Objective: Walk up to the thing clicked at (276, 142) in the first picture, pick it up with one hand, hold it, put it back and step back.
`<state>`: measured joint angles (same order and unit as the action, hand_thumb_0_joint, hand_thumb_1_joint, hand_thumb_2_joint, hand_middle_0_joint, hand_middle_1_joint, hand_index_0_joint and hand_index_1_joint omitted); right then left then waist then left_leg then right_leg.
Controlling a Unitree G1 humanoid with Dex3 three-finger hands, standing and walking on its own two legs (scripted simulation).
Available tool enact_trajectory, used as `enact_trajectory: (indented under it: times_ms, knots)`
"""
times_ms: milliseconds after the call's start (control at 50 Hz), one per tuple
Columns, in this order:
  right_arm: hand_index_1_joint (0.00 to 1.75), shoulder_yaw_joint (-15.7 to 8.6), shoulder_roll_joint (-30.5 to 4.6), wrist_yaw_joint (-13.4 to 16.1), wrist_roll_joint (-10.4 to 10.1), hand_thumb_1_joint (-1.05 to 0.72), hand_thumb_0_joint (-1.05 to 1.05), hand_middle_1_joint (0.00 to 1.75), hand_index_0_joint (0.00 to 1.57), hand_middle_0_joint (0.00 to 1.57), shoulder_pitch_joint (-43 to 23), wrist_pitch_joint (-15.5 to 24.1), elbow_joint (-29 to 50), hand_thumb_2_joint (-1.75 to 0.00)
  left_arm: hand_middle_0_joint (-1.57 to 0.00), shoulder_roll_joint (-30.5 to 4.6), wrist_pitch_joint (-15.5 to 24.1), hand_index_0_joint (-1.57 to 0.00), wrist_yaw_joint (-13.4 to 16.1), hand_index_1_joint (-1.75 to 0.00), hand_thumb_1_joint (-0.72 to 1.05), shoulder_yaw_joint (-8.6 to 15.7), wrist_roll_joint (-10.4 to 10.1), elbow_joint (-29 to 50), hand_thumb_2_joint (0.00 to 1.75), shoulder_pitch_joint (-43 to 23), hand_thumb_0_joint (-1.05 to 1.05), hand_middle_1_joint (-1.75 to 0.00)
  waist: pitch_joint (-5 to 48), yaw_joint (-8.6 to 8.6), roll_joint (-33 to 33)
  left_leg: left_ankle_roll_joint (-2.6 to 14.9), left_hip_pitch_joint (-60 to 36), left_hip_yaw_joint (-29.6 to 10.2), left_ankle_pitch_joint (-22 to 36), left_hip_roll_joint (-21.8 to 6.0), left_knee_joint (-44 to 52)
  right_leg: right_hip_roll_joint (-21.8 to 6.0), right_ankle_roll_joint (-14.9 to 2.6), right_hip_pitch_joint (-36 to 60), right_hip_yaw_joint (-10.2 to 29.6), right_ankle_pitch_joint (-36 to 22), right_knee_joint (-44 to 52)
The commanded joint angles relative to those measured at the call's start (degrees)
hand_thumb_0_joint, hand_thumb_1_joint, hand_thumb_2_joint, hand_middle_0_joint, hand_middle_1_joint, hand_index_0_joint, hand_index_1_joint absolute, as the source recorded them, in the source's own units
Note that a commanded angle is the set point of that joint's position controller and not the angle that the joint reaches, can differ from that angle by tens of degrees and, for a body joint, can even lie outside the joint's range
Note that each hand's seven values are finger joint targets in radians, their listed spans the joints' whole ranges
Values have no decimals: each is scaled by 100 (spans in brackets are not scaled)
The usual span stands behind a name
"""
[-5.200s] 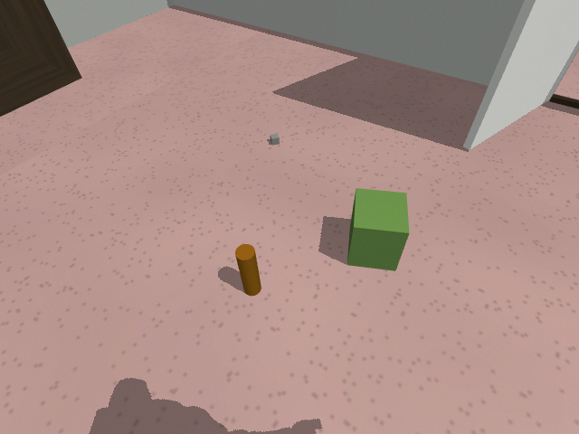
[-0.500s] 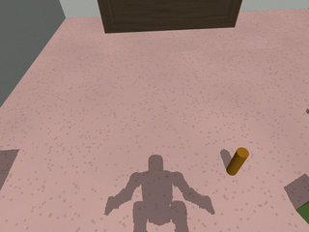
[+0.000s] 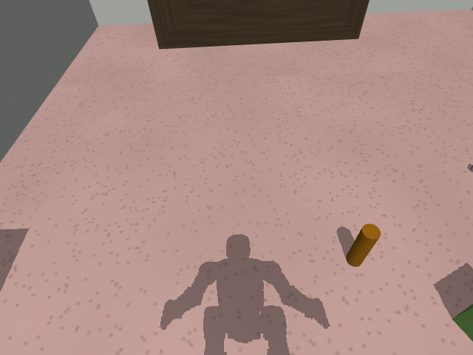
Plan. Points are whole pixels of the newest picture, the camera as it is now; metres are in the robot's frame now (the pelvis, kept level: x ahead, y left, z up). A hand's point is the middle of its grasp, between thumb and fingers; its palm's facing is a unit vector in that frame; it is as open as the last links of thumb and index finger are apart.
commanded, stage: stand
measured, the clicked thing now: out of the picture +1.17 -1.29 -0.76
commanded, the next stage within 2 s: walk up in 0.74 s
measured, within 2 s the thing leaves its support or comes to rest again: neither
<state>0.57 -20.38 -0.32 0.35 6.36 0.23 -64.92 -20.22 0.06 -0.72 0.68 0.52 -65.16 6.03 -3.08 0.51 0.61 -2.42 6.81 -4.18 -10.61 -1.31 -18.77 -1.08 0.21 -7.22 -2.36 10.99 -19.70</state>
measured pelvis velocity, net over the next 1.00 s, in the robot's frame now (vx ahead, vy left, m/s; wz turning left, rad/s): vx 0.05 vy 0.04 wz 0.04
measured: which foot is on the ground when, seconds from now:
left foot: down 0.00-0.80, up 0.82-0.98, down 1.00-1.00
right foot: down 0.00-1.00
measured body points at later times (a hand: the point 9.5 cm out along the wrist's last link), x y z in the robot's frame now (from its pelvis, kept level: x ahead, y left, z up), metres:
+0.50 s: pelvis +0.00 +0.00 +0.00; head +0.01 -0.01 +0.45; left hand +0.07 +0.30 -0.13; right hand +0.07 -0.30 -0.14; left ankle +0.00 +0.15 -0.75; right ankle +0.00 -0.12 -0.75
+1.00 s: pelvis +0.05 +0.04 -0.01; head +0.05 +0.05 +0.44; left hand +0.05 +0.37 -0.14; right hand +0.14 -0.30 -0.12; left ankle +0.11 +0.17 -0.74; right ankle +0.00 -0.12 -0.75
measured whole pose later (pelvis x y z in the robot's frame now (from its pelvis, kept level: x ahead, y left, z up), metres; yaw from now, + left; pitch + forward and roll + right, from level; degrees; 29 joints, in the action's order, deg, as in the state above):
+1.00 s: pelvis +0.05 +0.04 -0.01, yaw +2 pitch -3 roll -1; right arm -5.1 -24.6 -4.1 2.1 12.3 2.5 -58.6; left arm -24.5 1.2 -3.9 5.4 2.7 -58.6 14.8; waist -2.8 2.8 -0.2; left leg 0.9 18.7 0.9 -19.5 -3.4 -33.0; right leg -3.4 -0.7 -4.1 -3.7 19.5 -25.7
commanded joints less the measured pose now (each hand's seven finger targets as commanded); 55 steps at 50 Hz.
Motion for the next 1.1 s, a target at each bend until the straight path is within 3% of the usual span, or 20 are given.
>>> enact_trajectory:
  times_ms: [0, 300, 380, 700, 720, 740, 760, 780, 800, 820, 860, 880, 920, 960, 980, 1000, 1020, 1040, 1060, 1080]
  knots:
    - [30, -202, -1236, 98, 11, -90, 0, 30, 20, 20, -188, 135, 321, -90, -20, -1233, 154, -20, 94, -30, 90, 202, -24, 352, 90, -242, 0, -30, 565, -14, -2, 284, 48, -271, 1125, -536, 215, -649, -122, 349, 519, -892, 268]
    - [30, -216, -1226, 98, 15, -90, 0, 30, 20, 20, -160, 129, 339, -90, -20, -1236, 154, -20, 95, -30, 90, 203, -19, 355, 90, -192, 0, -30, 396, -11, 14, 283, 58, -270, 929, -531, 239, -647, -138, 233, 546, -715, 322]
    - [30, -224, -1221, 91, 10, -90, 0, 30, 20, 20, -125, 110, 335, -90, -20, -1263, 146, -20, 99, -30, 90, 214, -22, 354, 90, -220, 0, -30, 315, -22, -51, 282, 107, -290, 617, -504, 277, -616, -135, 124, 563, -313, 409]
    - [30, -219, -1225, 101, 18, -90, 0, 30, 20, 20, -80, 100, 369, -90, -20, -1285, 157, -20, 108, -30, 90, 222, -13, 369, 90, -206, 0, -30, 423, -34, -26, 291, 64, -266, 851, -537, 215, -639, -128, 256, 565, -672, 326]
    - [30, -585, -1668, -48, 103, -90, 0, 30, 20, 20, 200, 199, 670, -90, -20, -1760, 227, -20, -68, -30, 90, 614, 96, 671, 90, 226, 0, -30, 948, 62, -128, 741, 278, -299, -2082, -259, -295, -409, -384, 582, 504, 2226, -78]
    - [30, -614, -1658, -108, 169, -90, 0, 30, 20, 20, 34, 212, 720, -90, -20, -1790, 237, -20, -116, -30, 90, 649, 150, 612, 90, 384, 0, -30, 558, 204, -195, 766, 1054, -296, -2704, -242, -514, -661, -554, 450, 915, 3107, -42]
    - [30, -607, -1571, -138, 188, -90, 0, 30, 20, 20, -192, 200, 824, -90, -20, -1837, 241, -20, -140, -30, 90, 714, 173, 615, 90, 424, 0, -30, 117, 305, -378, 636, 1970, 34, -2615, -49, -908, -942, -733, 646, 1320, 3565, 349]
    - [30, -585, -1424, -171, 187, -90, 0, 30, 20, 20, -432, 206, 999, -90, -20, -1986, 253, -20, -145, -30, 90, 794, 165, 664, 90, 623, 0, -30, -121, 475, -871, 499, 2505, 502, -1837, 158, -1885, -1600, -1034, 757, 2047, 3844, 987]
    - [30, -622, -1381, -170, 230, -90, 0, 30, 20, 20, -595, 224, 1134, -90, -20, -2109, 311, -20, -125, -30, 90, 849, 178, 748, 90, 757, 0, -30, -412, 636, -967, 406, 3140, 411, -1684, -78, -2664, -2185, -1389, 857, 2607, 3538, 1377]
    - [30, -643, -1419, -178, 197, -90, 0, 30, 20, 20, -583, 262, 1155, -90, -20, -2092, 348, -20, -128, -30, 90, 862, 199, 818, 90, 747, 0, -30, -561, 624, -717, 391, 3390, 175, -1594, -294, -2682, -2375, -1610, 1010, 2711, 2835, 1361]
    - [30, -657, -1379, -251, 176, -90, 0, 30, 20, 20, -409, 360, 1168, -90, -20, -1961, 369, -20, -143, -30, 90, 843, 206, 911, 90, 721, 0, -30, -382, 489, -642, 410, 3018, 141, -1653, -431, -2313, -1921, -1503, 1063, 2092, 2028, 1131]
    - [30, -681, -1335, -303, 176, -90, 0, 30, 20, 20, -264, 387, 1193, -90, -20, -1943, 362, -20, -168, -30, 90, 832, 223, 1009, 90, 506, 0, -30, -297, 351, -736, 424, 2460, 125, -1703, -459, -2093, -1711, -1344, 662, 1712, 2079, 1038]
    - [30, -759, -1281, -348, 158, -90, 0, 30, 20, 20, 456, 403, 1070, -90, -20, -1929, 332, -20, -237, -30, 90, 789, 227, 1296, 90, -106, 0, -30, -143, -93, -1171, 432, 1159, 376, -1279, -374, -1466, -1363, -1075, -278, 1103, 2043, 777]
    - [30, -917, -1375, -291, 182, -90, 0, 30, 20, 20, 1498, 397, 771, -90, -20, -1693, 266, -20, -281, -30, 90, 698, 161, 1493, 90, -468, 0, -30, 100, -689, -675, 228, -688, 794, 32, -71, -917, -818, -727, -1652, 345, 2199, -385]
    - [30, -1074, -1615, -206, 207, -90, 0, 30, 20, 20, 2234, 403, 539, -90, -20, -1374, 225, -20, -292, -30, 90, 604, 176, 1538, 90, -332, 0, -30, 410, -1005, 321, 212, -1860, 550, -54, -48, -843, -436, -594, -2548, 21, 2376, -1808]
    - [30, -1202, -2166, -121, 299, -90, 0, 30, 20, 20, 2669, 417, 509, -90, -20, -908, 203, -20, -276, -30, 90, 459, 151, 1580, 90, 58, 0, -30, 495, -1138, 1940, 434, -2048, -1224, -2189, -1049, 183, 401, -465, -3459, -41, 2670, -3790]
    - [30, -1176, -2362, -86, 316, -90, 0, 30, 20, 20, 1882, 465, 936, -90, -20, -1018, 146, -20, -239, -30, 90, 475, 82, 1548, 90, 359, 0, -30, 273, -745, 1514, 800, -963, -3368, -3913, -2033, 1192, 568, -319, -3582, 821, 2297, -4654]
    - [30, -1148, -2426, -105, 199, -90, 0, 30, 20, 20, 1058, 460, 1223, -90, -20, -1545, 118, -20, -208, -30, 90, 583, 48, 1481, 90, 488, 0, -30, -66, -407, 856, 1178, -29, -3323, -4259, -2258, 1376, 78, -379, -3138, 1287, 1768, -4545]
    - [30, -1085, -2379, -127, 140, -90, 0, 30, 20, 20, 725, 464, 1326, -90, -20, -1601, 140, -20, -228, -30, 90, 564, 9, 1423, 90, 609, 0, -30, -369, -196, 757, 1414, 434, -2950, -4199, -2245, 1382, -180, -376, -2900, 1248, 1526, -4508]
    - [30, -1004, -2167, -139, 125, -90, 0, 30, 20, 20, 480, 483, 1414, -90, -20, -1724, 166, -20, -241, -30, 90, 593, -16, 1269, 90, 797, 0, -30, -404, -27, 590, 1391, 306, -2326, -3635, -1951, 1170, -243, -275, -2844, 1221, 1228, -4428]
